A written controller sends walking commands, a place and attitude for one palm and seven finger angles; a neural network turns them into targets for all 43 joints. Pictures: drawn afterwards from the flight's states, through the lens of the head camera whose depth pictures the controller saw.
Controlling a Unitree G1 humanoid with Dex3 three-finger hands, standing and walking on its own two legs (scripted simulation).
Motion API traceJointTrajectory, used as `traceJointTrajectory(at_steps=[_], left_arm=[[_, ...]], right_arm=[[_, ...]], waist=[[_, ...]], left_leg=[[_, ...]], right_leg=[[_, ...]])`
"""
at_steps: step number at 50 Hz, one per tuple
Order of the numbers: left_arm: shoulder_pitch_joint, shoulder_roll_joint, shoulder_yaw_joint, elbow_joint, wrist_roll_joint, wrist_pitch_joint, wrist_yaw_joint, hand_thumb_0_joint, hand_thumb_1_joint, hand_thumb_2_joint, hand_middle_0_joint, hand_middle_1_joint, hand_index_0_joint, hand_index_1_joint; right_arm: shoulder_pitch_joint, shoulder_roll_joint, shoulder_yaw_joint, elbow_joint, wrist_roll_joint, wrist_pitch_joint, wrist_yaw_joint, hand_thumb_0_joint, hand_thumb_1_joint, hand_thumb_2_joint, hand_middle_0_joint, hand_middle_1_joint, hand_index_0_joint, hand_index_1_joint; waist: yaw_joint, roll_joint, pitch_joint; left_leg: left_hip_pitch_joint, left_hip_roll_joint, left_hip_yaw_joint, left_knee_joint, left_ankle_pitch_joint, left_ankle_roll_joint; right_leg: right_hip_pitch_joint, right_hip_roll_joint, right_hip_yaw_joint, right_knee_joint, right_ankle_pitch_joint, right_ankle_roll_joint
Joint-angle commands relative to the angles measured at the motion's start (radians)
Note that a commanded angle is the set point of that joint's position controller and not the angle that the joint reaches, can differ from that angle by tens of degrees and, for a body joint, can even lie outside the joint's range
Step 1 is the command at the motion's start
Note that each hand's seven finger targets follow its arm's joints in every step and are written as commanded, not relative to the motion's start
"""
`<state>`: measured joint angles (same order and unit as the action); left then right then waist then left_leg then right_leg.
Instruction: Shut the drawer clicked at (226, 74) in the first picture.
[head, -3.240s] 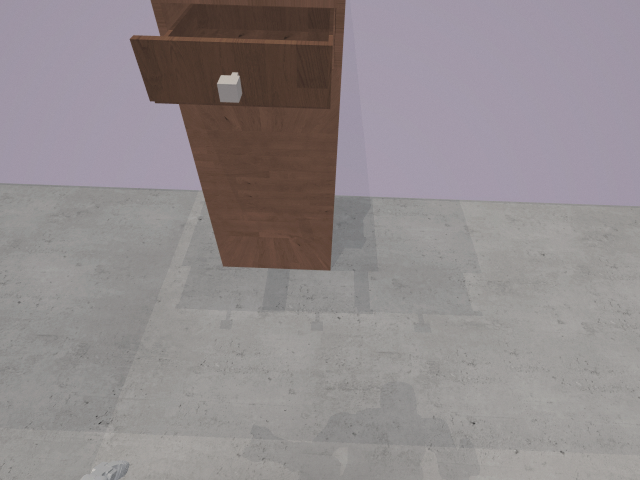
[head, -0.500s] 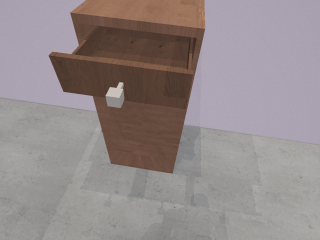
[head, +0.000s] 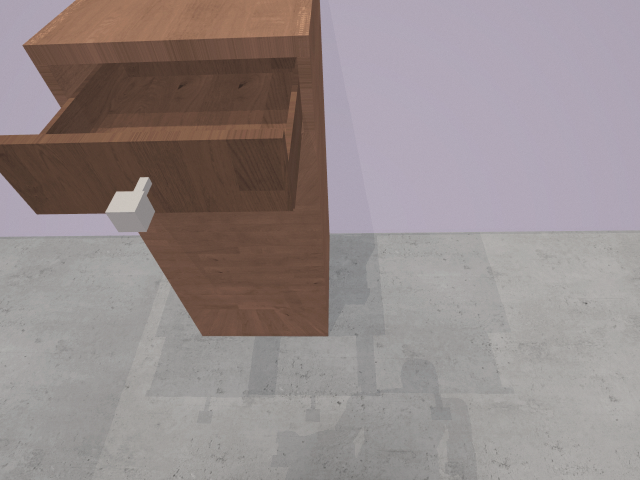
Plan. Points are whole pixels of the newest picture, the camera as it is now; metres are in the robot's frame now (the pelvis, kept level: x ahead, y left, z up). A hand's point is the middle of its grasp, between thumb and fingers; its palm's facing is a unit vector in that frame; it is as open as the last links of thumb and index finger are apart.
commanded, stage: come to a stop and stand still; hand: left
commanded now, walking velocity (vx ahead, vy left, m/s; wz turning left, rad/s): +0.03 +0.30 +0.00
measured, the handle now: (136, 201) +0.42 +0.26 +0.13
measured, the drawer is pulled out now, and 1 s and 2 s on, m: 0.20 0.20 0.20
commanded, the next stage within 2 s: look again from close up in 1.22 s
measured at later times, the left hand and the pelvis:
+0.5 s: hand out of the picture -0.06 +0.20 -0.15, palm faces +0.15 -0.96 -0.24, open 7.4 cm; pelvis -0.03 +0.01 +0.02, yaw +3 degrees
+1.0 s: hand out of the picture +0.04 +0.21 -0.16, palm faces +0.06 -0.98 -0.21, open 7.3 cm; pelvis +0.01 +0.03 +0.01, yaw +3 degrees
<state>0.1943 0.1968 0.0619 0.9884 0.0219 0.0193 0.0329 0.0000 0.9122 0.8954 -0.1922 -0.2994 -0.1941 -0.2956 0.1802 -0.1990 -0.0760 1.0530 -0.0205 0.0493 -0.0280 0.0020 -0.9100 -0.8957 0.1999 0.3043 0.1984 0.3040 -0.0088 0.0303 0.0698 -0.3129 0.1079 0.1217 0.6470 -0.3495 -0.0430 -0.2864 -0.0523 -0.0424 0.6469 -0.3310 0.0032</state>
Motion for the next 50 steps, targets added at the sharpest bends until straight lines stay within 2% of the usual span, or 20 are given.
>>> traceJointTrajectory(at_steps=[1,4,6,15,21,25,26,27,28,29,30,33,36,38,41,43,45,46,48,50], left_arm=[[0.093,0.206,0.032,-0.038,0.008,-0.020,0.008,0.000,0.900,0.900,-0.200,-0.300,-0.200,-0.300],[0.039,0.157,0.024,-0.055,0.001,-0.022,0.014,0.000,0.900,0.900,-0.200,-0.300,-0.200,-0.300],[0.067,0.158,0.028,-0.059,-0.003,-0.027,0.015,0.000,0.900,0.900,-0.200,-0.300,-0.200,-0.300],[0.143,0.156,0.033,-0.037,0.004,-0.028,0.016,0.000,0.900,0.900,-0.200,-0.300,-0.200,-0.300],[0.131,0.171,0.033,-0.018,0.017,-0.021,-0.003,0.000,0.900,0.900,-0.200,-0.300,-0.200,-0.300],[0.088,0.130,0.017,0.018,0.001,-0.011,-0.009,0.000,0.900,0.900,-0.200,-0.300,-0.200,-0.300],[0.108,0.083,0.004,0.022,-0.007,-0.009,-0.011,0.000,0.900,0.900,-0.200,-0.300,-0.200,-0.300],[0.129,0.024,-0.009,0.021,-0.012,-0.008,-0.015,0.000,0.900,0.900,-0.200,-0.300,-0.200,-0.300],[0.118,0.019,-0.014,0.014,-0.004,-0.008,-0.014,0.000,0.900,0.900,-0.200,-0.300,-0.200,-0.300],[0.111,0.016,-0.010,0.016,0.000,-0.012,-0.020,0.000,0.900,0.900,-0.200,-0.300,-0.200,-0.300],[0.102,0.019,-0.008,0.041,0.010,-0.004,-0.023,0.000,0.900,0.900,-0.200,-0.300,-0.200,-0.300],[0.155,0.029,-0.003,0.084,0.002,-0.006,-0.037,0.000,0.900,0.900,-0.200,-0.300,-0.200,-0.300],[0.127,0.021,-0.006,0.081,-0.003,-0.005,-0.033,0.000,0.900,0.900,-0.200,-0.300,-0.200,-0.300],[0.098,0.011,-0.013,0.075,-0.010,-0.010,-0.028,0.000,0.900,0.900,-0.200,-0.300,-0.200,-0.300],[0.073,0.009,-0.015,0.074,-0.016,-0.018,-0.022,0.000,0.900,0.900,-0.200,-0.300,-0.200,-0.300],[0.118,0.025,-0.012,0.094,-0.014,-0.029,-0.018,0.000,0.900,0.900,-0.200,-0.300,-0.200,-0.300],[0.174,0.067,-0.012,0.130,-0.015,-0.041,-0.006,0.000,0.900,0.900,-0.200,-0.300,-0.200,-0.300],[0.161,0.083,-0.015,0.132,-0.016,-0.040,-0.005,0.000,0.900,0.900,-0.200,-0.300,-0.200,-0.300],[0.137,0.063,-0.018,0.131,-0.018,-0.039,0.000,0.000,0.900,0.900,-0.200,-0.300,-0.200,-0.300],[0.110,0.041,-0.026,0.125,-0.020,-0.039,0.004,0.000,0.900,0.900,-0.200,-0.300,-0.200,-0.300]], right_arm=[[0.000,-0.042,-0.007,-0.090,0.000,0.008,0.015,0.000,-0.900,-0.900,0.200,0.300,0.200,0.300],[0.058,-0.079,-0.016,-0.055,-0.005,0.010,0.023,0.000,-0.900,-0.900,0.200,0.300,0.200,0.300],[0.070,-0.083,-0.015,-0.055,-0.006,0.010,0.030,0.000,-0.900,-0.900,0.200,0.300,0.200,0.300],[0.042,-0.080,-0.008,-0.080,-0.008,0.011,0.037,0.000,-0.900,-0.900,0.200,0.300,0.200,0.300],[0.046,-0.053,0.009,-0.079,0.003,-0.013,0.035,0.000,-0.900,-0.900,0.200,0.300,0.200,0.300],[0.198,-0.029,0.029,-0.012,0.008,-0.045,0.016,0.000,-0.900,-0.900,0.200,0.300,0.200,0.300],[0.227,-0.071,0.024,0.001,0.003,-0.059,0.009,0.000,-0.900,-0.900,0.200,0.300,0.200,0.300],[0.227,-0.141,0.015,-0.007,-0.006,-0.068,0.004,0.000,-0.900,-0.900,0.200,0.300,0.200,0.300],[0.177,-0.179,0.012,-0.034,-0.003,-0.059,0.001,0.000,-0.900,-0.900,0.200,0.300,0.200,0.300],[0.134,-0.179,0.018,-0.050,-0.013,-0.058,-0.004,0.000,-0.900,-0.900,0.200,0.300,0.200,0.300],[0.115,-0.141,0.028,-0.034,-0.014,-0.066,-0.012,0.000,-0.900,-0.900,0.200,0.300,0.200,0.300],[0.108,-0.085,0.046,-0.013,-0.002,-0.076,-0.028,0.000,-0.900,-0.900,0.200,0.300,0.200,0.300],[0.168,-0.075,0.045,0.022,-0.002,-0.082,-0.039,0.000,-0.900,-0.900,0.200,0.300,0.200,0.300],[0.185,-0.067,0.045,0.039,0.000,-0.083,-0.040,0.000,-0.900,-0.900,0.200,0.300,0.200,0.300],[0.196,-0.074,0.036,0.061,-0.003,-0.078,-0.037,0.000,-0.900,-0.900,0.200,0.300,0.200,0.300],[0.204,-0.061,0.033,0.070,0.005,-0.078,-0.034,0.000,-0.900,-0.900,0.200,0.300,0.200,0.300],[0.201,-0.003,0.048,0.065,0.017,-0.081,-0.028,0.000,-0.900,-0.900,0.200,0.300,0.200,0.300],[0.201,0.014,0.052,0.070,0.019,-0.079,-0.023,0.000,-0.900,-0.900,0.200,0.300,0.200,0.300],[0.205,0.016,0.049,0.082,0.012,-0.064,-0.024,0.000,-0.900,-0.900,0.200,0.300,0.200,0.300],[0.217,0.017,0.054,0.102,0.009,-0.065,-0.025,0.000,-0.900,-0.900,0.200,0.300,0.200,0.300]], waist=[[0.041,-0.284,-0.037],[0.015,-0.217,0.001],[0.028,-0.191,-0.028],[0.063,-0.186,-0.056],[0.059,-0.247,-0.039],[-0.017,-0.186,-0.067],[-0.022,-0.036,-0.069],[-0.023,0.188,-0.043],[-0.010,0.218,0.021],[0.000,0.152,0.050],[-0.004,0.161,0.075],[0.022,0.135,0.054],[0.006,0.118,0.007],[-0.003,0.125,-0.009],[-0.010,0.149,-0.033],[0.013,0.065,-0.061],[0.021,-0.060,-0.114],[0.013,-0.073,-0.088],[0.008,-0.198,-0.079],[0.003,-0.150,-0.046]], left_leg=[[-0.126,-0.063,-0.143,0.321,-0.187,0.026],[-0.196,-0.065,-0.164,0.464,-0.024,0.012],[-0.222,-0.075,-0.161,0.480,0.029,-0.002],[-0.221,-0.058,-0.149,0.353,0.030,-0.015],[-0.030,-0.078,-0.074,0.075,-0.054,0.013],[0.264,-0.093,-0.047,-0.268,0.094,0.031],[0.295,-0.020,-0.142,-0.347,0.049,0.044],[0.226,0.156,-0.382,-0.478,-0.123,0.093],[0.110,0.252,-0.482,-0.550,-0.218,0.141],[0.017,0.262,-0.487,-0.565,-0.250,0.181],[0.017,0.210,-0.445,-0.580,-0.190,0.159],[0.112,0.141,-0.276,-0.489,0.207,0.140],[0.226,0.130,-0.213,-0.396,0.626,0.162],[0.263,0.129,-0.191,-0.358,0.756,0.171],[0.287,0.119,-0.203,-0.296,0.778,0.167],[0.212,0.079,-0.194,-0.232,0.665,0.117],[0.051,0.008,-0.125,-0.218,0.295,0.050],[0.020,-0.022,-0.115,-0.246,0.139,0.041],[0.071,-0.017,-0.107,-0.246,0.159,0.036],[0.107,-0.006,-0.117,-0.279,0.241,0.037]], right_leg=[[-0.015,-0.321,0.338,-0.396,0.294,-0.138],[0.043,-0.267,0.237,-0.364,0.330,-0.116],[0.105,-0.259,0.209,-0.355,0.336,-0.113],[0.175,-0.281,0.256,-0.420,0.061,-0.135],[0.065,-0.242,0.225,-0.477,-0.082,-0.136],[-0.076,-0.134,0.123,-0.383,-0.139,-0.063],[-0.123,-0.075,0.075,-0.260,-0.115,-0.034],[-0.172,0.000,-0.015,-0.087,-0.100,-0.001],[-0.192,0.012,-0.019,0.005,-0.145,0.005],[-0.169,-0.002,0.014,0.069,-0.113,0.003],[-0.161,-0.003,0.036,0.129,-0.075,0.009],[-0.176,-0.001,0.053,0.203,0.017,0.020],[-0.172,0.001,0.041,0.179,-0.006,0.033],[-0.127,0.000,0.020,0.087,-0.019,0.031],[-0.037,0.011,-0.006,-0.105,-0.001,0.017],[0.127,0.007,-0.003,-0.283,0.230,0.010],[0.323,-0.131,0.118,-0.245,0.583,-0.036],[0.319,-0.174,0.121,-0.234,0.627,-0.060],[0.272,-0.131,0.092,-0.241,0.594,-0.068],[0.222,-0.102,0.070,-0.248,0.561,-0.057]])
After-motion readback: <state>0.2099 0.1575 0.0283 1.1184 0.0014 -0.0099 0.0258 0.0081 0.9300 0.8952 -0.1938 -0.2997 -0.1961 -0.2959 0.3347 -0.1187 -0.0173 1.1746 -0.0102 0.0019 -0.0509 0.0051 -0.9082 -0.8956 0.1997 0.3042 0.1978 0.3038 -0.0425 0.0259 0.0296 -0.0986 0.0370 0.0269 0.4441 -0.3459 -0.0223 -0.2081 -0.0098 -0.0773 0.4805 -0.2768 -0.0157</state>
